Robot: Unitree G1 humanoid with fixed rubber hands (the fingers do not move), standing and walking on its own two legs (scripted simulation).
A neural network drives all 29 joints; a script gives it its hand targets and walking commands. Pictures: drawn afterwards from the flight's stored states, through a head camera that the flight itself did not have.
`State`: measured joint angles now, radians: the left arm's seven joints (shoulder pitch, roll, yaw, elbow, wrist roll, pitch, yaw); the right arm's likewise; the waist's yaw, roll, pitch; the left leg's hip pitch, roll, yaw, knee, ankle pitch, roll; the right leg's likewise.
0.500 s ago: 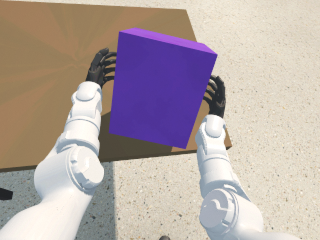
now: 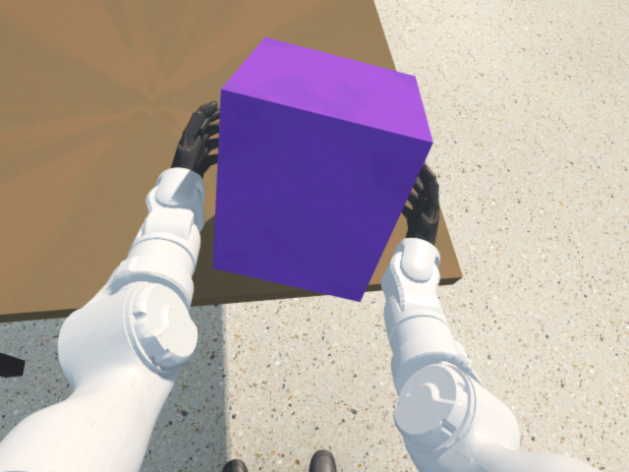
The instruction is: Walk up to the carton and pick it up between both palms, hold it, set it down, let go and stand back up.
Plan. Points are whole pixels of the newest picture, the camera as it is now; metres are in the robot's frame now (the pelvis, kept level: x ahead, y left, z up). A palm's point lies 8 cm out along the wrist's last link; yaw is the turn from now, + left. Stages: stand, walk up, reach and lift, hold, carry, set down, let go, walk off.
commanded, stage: set down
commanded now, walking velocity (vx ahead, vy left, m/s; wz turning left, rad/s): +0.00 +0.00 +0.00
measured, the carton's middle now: (313, 172) +0.50 -0.03 +0.01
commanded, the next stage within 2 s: none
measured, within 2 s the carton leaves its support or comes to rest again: rests again in 0.72 s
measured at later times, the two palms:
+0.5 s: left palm (187, 176) +0.48 +0.13 +0.03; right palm (416, 241) +0.38 -0.15 +0.02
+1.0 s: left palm (170, 178) +0.50 +0.16 -0.01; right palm (406, 236) +0.40 -0.15 -0.01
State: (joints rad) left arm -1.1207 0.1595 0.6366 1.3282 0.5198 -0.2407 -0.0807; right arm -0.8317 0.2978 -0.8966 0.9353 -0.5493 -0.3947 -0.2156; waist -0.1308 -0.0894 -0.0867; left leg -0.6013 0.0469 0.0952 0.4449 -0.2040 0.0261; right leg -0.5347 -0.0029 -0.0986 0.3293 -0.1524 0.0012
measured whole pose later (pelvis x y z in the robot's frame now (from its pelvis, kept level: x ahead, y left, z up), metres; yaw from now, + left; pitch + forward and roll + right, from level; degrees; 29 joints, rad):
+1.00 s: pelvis -0.01 +0.02 -0.03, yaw -4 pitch +31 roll -5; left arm -1.22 0.35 -0.02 1.63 -0.16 -0.30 -0.02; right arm -1.02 0.06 -0.45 1.36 -0.06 -0.30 -0.26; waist -0.19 -0.01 -0.27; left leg -0.99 0.05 0.03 0.77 -0.32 0.02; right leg -0.90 0.01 -0.08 0.59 -0.24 0.04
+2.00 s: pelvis -0.03 +0.00 +0.00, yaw -5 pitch +19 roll -1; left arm -1.28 0.49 -0.11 1.55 -0.31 -0.08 -0.10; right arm -1.05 -0.01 -0.08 1.10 0.23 0.08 -0.31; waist -0.22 -0.06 -0.20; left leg -0.59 0.01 0.01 0.46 -0.19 0.00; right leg -0.60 0.00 -0.04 0.41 -0.13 0.00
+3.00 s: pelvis -0.06 +0.02 -0.01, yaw -7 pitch +9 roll -2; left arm -0.58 0.41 -0.06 0.98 -0.33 -0.12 -0.13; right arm -0.43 0.11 -0.05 0.71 0.15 -0.11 -0.39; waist -0.05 -0.07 -0.04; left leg -0.53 0.03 0.03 0.64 -0.27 0.03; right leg -0.51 0.01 -0.03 0.52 -0.17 0.02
